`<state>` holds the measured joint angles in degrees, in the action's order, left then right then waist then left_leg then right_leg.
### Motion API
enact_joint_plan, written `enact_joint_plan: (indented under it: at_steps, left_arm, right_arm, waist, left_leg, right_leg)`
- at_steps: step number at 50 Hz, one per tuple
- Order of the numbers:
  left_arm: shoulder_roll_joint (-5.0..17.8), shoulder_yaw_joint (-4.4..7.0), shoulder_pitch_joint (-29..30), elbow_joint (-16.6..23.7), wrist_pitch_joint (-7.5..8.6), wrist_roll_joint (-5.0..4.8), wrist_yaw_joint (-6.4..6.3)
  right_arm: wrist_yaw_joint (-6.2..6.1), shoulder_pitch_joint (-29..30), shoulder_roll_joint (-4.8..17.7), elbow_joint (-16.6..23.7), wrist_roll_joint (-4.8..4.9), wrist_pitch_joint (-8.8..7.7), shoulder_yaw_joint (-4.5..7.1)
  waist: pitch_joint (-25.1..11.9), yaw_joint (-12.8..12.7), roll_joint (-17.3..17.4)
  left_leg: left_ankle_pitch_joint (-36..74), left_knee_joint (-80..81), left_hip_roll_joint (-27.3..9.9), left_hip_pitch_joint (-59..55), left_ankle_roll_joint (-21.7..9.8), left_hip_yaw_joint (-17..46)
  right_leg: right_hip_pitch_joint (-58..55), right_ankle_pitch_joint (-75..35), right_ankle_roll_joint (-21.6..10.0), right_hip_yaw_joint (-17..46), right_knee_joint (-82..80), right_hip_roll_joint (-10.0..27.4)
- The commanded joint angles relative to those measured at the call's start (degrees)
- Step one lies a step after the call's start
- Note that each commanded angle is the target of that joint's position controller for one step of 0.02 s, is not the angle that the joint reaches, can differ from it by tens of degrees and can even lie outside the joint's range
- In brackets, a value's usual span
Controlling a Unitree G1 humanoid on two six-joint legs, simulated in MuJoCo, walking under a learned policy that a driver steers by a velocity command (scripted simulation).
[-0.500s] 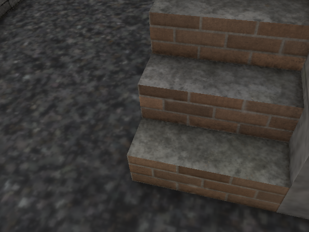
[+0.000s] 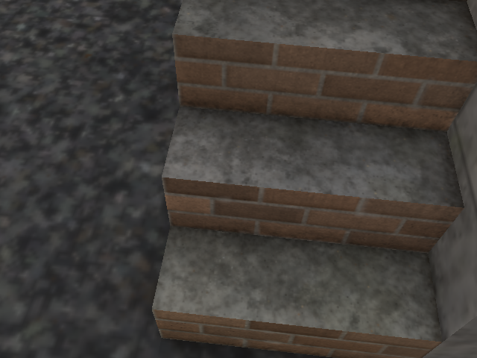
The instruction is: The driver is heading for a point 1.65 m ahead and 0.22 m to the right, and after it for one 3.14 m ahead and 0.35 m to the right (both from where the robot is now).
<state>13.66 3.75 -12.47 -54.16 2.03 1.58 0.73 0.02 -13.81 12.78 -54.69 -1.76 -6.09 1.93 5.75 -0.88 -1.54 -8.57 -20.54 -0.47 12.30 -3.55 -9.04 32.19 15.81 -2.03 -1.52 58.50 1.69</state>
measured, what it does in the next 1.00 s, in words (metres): steps on the spot: right foot, then left foot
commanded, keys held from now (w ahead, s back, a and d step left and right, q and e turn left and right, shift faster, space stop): e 0.28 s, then no key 0.72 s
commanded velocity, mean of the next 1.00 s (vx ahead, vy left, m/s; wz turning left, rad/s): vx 0.05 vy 0.00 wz -0.26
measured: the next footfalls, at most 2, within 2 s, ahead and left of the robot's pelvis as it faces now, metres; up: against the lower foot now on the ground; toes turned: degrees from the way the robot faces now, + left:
right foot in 0.20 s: +0.17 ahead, -0.10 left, +0.00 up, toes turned -10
left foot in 0.60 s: +0.12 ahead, +0.13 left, +0.00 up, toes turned -15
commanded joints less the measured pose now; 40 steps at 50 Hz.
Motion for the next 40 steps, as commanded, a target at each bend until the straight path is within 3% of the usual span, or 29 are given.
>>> enact_joint_plan:
  at_steps: [1,6,8,9,10,11,12,13,14,15,16,18,19,21,23,26,28,29,30,31,32,33,34,36,38,40]
  left_arm:
    - [-0.4,-0.55,-3.5,2.3,-0.84,0.21,0.73]
    - [2.1,-0.55,0.8,5.3,-1.20,0.28,1.90]
    - [3.0,-0.20,0.5,6.1,-0.91,0.57,1.87]
    - [3.8,0.14,-1.0,6.0,-0.47,0.85,1.56]
    - [7.5,0.99,-3.4,6.4,0.45,1.51,0.91]
    - [15.0,2.86,-4.7,7.7,0.51,1.37,0.08]
    - [13.0,3.01,-7.8,6.6,-0.37,-0.58,-0.45]
    - [11.4,2.94,-4.9,7.2,-1.19,-0.93,-0.93]
    - [9.1,2.38,-1.0,7.9,-2.07,-0.70,-1.45]
    - [7.3,1.86,2.2,8.9,-2.59,-0.71,-1.72]
    - [6.1,1.44,4.1,9.5,-2.84,-0.63,-1.94]
    - [6.2,1.22,3.0,8.7,-2.71,-0.48,-1.80]
    - [10.1,1.91,7.3,11.9,-1.64,0.06,-2.95]
    - [9.9,1.61,6.6,11.3,-1.31,0.28,-3.94]
    - [10.2,1.54,6.7,10.9,-1.50,-0.25,-4.18]
    - [9.9,1.13,7.1,10.2,-1.59,-0.20,-3.89]
    - [9.2,0.69,7.4,10.2,-1.78,-0.75,-3.99]
    - [8.5,0.33,5.9,9.7,-1.70,-0.55,-3.98]
    - [7.3,-0.14,5.0,9.6,-1.54,-0.03,-3.89]
    - [4.8,-0.73,5.1,11.0,-1.15,0.43,-3.46]
    - [7.3,-0.02,9.5,12.3,-0.67,0.24,-3.54]
    - [9.6,0.79,10.0,11.5,-0.62,-0.01,-3.68]
    - [9.2,0.96,8.1,10.2,-0.87,-0.03,-3.68]
    - [7.3,0.55,5.5,8.5,-1.27,0.40,-3.64]
    - [4.5,-0.56,7.1,8.3,-0.89,-0.14,-3.36]
    - [4.1,-1.07,7.9,8.0,-0.43,-0.50,-3.06]
  right_arm:
    - [-0.84,3.8,6.8,3.6,0.52,-0.80,0.91]
    - [-1.04,1.8,10.3,2.9,0.60,0.95,2.23]
    - [-1.27,1.6,10.8,2.9,0.66,2.25,2.59]
    - [-1.36,0.1,10.8,2.6,0.35,2.84,2.68]
    - [-1.41,0.4,10.0,3.9,-0.19,3.67,2.35]
    - [-1.41,-1.7,5.5,6.8,0.13,4.44,1.23]
    - [-1.81,-1.5,7.0,5.3,-0.58,5.56,1.15]
    - [-1.72,1.0,7.9,5.5,-0.17,5.74,1.42]
    - [-1.75,3.2,7.2,5.7,0.08,5.29,1.34]
    - [-1.76,4.5,7.3,5.6,-0.24,5.04,1.32]
    - [-1.69,3.7,7.7,5.0,-0.69,5.16,1.39]
    - [-1.76,3.0,7.0,4.6,-0.69,5.82,1.24]
    - [-2.96,7.9,8.5,6.3,2.46,5.60,2.02]
    - [-3.97,8.8,7.4,5.8,2.30,5.87,1.75]
    - [-4.03,8.7,7.1,5.1,2.30,6.06,1.85]
    - [-3.35,6.3,7.8,3.6,2.41,5.89,2.31]
    - [-2.40,4.2,7.4,2.2,2.43,5.57,2.47]
    - [-2.07,3.8,7.9,1.8,2.14,5.49,2.50]
    - [-1.97,3.0,9.6,1.8,1.50,5.37,2.62]
    - [-1.97,3.0,13.0,1.7,0.52,5.24,3.11]
    - [-1.51,8.1,12.2,3.1,-0.73,4.48,2.89]
    - [-1.63,13.0,9.9,5.0,-1.43,3.56,2.07]
    - [-1.76,15.2,9.2,5.4,-1.00,2.87,1.68]
    - [-1.71,15.0,8.8,5.1,0.37,2.30,1.12]
    - [-1.70,12.3,8.9,4.0,0.92,2.88,0.75]
    - [-1.56,9.6,9.5,3.3,1.46,3.63,0.56]
  waist:
    - [-7.7,-1.9,10.0]
    - [-7.3,-0.2,7.2]
    - [-6.3,-0.5,5.4]
    - [-7.0,-0.9,2.8]
    - [-9.6,-2.5,-4.8]
    - [-11.7,-0.3,-18.6]
    - [-18.6,-2.1,-10.9]
    - [-14.7,-1.4,-6.7]
    - [-10.9,-0.3,-4.1]
    - [-9.8,0.5,-3.3]
    - [-10.5,0.8,-3.9]
    - [-12.7,0.6,-2.9]
    - [-14.7,0.8,-3.0]
    - [-14.8,-0.1,-3.2]
    - [-12.5,-0.4,-5.7]
    - [-10.1,0.3,-8.3]
    - [-8.7,1.9,-6.6]
    - [-8.5,1.9,-5.6]
    - [-9.0,1.6,-2.0]
    - [-10.5,-0.3,8.3]
    - [-6.5,0.3,12.6]
    - [-5.7,-0.4,11.1]
    - [-6.7,-1.5,10.6]
    - [-7.8,-1.8,9.3]
    - [-8.3,-0.2,7.9]
    - [-8.8,0.2,7.2]
  left_leg:
    - [35.3,4.0,-13.0,0.5,-6.2,0.3]
    - [24.8,0.0,-16.8,-2.0,-6.7,1.8]
    - [19.7,-5.7,-16.8,-1.9,-5.2,1.3]
    - [17.3,-11.2,-15.2,-1.2,-3.2,0.4]
    - [10.6,-23.5,-10.6,2.9,0.7,-2.0]
    - [-26.8,-39.9,2.0,17.6,5.2,-3.2]
    - [-31.2,-46.0,1.4,16.2,5.3,8.8]
    - [-27.2,-47.3,0.3,17.2,5.6,10.4]
    - [-22.9,-45.3,-0.8,17.7,5.5,11.3]
    - [-19.7,-42.5,-1.4,17.3,5.4,11.6]
    - [-17.6,-41.8,-0.6,15.2,5.5,10.7]
    - [-17.2,-38.4,0.6,12.9,5.4,10.0]
    - [-19.1,-35.9,0.6,13.4,6.4,11.2]
    - [-16.7,-29.9,0.6,10.8,7.0,11.4]
    - [-14.1,-23.7,1.6,7.7,7.0,10.4]
    - [-11.6,-15.4,2.7,2.6,5.6,8.8]
    - [-5.2,-5.6,3.1,-2.2,3.1,7.1]
    - [-4.1,-2.0,1.9,-5.1,1.5,7.7]
    - [-5.1,1.0,-3.4,-8.7,-0.7,13.0]
    - [-7.7,3.6,-12.3,-7.6,-6.1,23.0]
    - [-9.3,9.3,-17.3,3.7,-10.8,29.3]
    - [-5.7,9.0,-15.8,5.9,-10.6,27.3]
    - [0.7,7.8,-13.9,5.4,-9.3,24.0]
    - [12.7,4.3,-12.1,2.1,-7.8,20.3]
    - [19.1,1.0,-10.1,-1.3,-7.0,17.9]
    - [20.5,-2.1,-8.2,-4.3,-5.2,17.0]
  right_leg:
    - [-9.0,-6.9,0.8,-1.5,-11.1,1.0]
    - [-11.4,-6.3,-0.6,-2.3,-19.8,0.6]
    - [-13.2,-4.3,-2.0,-2.8,-24.5,-0.5]
    - [-16.2,-6.0,-3.0,-1.7,-28.3,-0.9]
    - [-22.1,-19.0,-5.0,5.9,-34.9,3.2]
    - [-30.6,-52.0,-15.2,29.5,-37.6,20.3]
    - [-31.9,-48.8,-19.4,29.7,-38.5,21.1]
    - [-28.5,-42.4,-18.6,24.8,-38.5,17.7]
    - [-24.6,-36.6,-16.4,21.1,-39.3,14.3]
    - [-23.5,-33.2,-14.2,18.6,-39.6,11.8]
    - [-22.4,-34.1,-13.1,16.1,-39.7,10.2]
    - [-23.3,-34.7,-12.1,14.8,-39.5,9.5]
    - [-22.9,-28.7,-12.7,18.3,-40.4,12.3]
    - [-21.4,-15.7,-11.6,18.9,-42.1,11.3]
    - [-18.0,-2.9,-10.3,18.7,-44.4,9.4]
    - [-14.6,7.1,-8.2,18.9,-46.5,8.2]
    - [-12.5,10.9,-5.7,18.2,-46.0,6.6]
    - [-10.9,11.7,-3.9,17.5,-45.0,5.6]
    - [-7.4,10.5,-1.5,15.1,-39.7,4.0]
    - [-4.7,9.3,1.7,7.5,-30.0,-1.6]
    - [-6.2,9.3,3.3,5.0,-23.9,-2.7]
    - [-8.8,8.2,4.3,6.4,-18.4,-1.6]
    - [-9.7,7.0,5.1,6.2,-15.3,-1.5]
    - [-10.1,6.5,6.3,5.8,-14.2,0.0]
    - [-11.5,6.2,6.4,3.8,-20.8,-0.1]
    - [-15.2,-3.4,5.4,2.8,-33.2,-0.5]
